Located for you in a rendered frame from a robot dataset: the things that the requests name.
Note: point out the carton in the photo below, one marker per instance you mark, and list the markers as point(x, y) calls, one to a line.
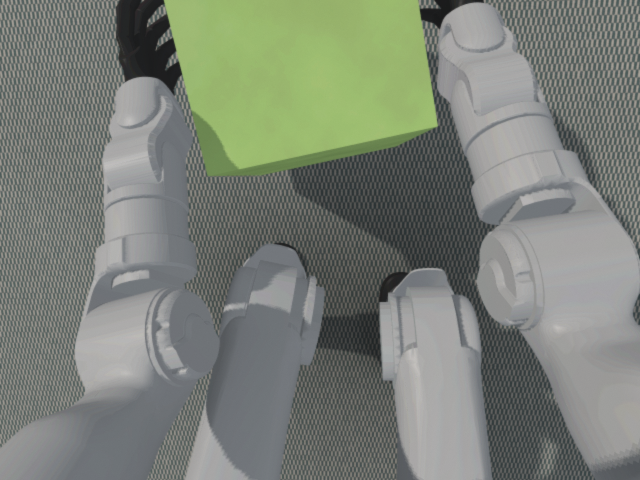
point(275, 85)

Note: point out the robot left foot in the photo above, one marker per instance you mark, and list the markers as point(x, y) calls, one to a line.
point(283, 244)

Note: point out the robot right foot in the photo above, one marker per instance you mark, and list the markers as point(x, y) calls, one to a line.
point(389, 284)

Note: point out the left robot upper arm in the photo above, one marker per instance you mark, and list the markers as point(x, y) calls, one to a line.
point(139, 359)

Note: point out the left robot forearm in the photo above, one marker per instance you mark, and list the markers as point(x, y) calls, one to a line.
point(146, 207)

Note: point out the robot foot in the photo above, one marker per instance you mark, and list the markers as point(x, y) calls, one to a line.
point(389, 284)
point(283, 244)

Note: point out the right robot hand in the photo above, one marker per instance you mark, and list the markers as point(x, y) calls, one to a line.
point(436, 16)

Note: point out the right robot upper arm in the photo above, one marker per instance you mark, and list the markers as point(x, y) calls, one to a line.
point(569, 282)

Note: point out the left robot hand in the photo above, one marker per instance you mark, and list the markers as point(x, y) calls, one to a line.
point(137, 42)

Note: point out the right robot forearm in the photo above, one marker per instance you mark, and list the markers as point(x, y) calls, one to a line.
point(505, 127)

